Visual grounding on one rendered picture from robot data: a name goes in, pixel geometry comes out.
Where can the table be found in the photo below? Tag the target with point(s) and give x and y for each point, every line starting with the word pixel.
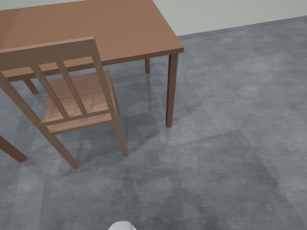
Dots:
pixel 124 31

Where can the robot left thigh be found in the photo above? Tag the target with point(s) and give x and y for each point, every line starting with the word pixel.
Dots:
pixel 122 225

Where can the chair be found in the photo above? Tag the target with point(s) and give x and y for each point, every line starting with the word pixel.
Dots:
pixel 73 102

